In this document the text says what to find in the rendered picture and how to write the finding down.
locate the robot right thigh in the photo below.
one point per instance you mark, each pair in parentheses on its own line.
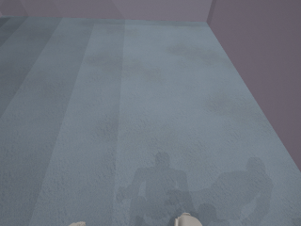
(186,220)

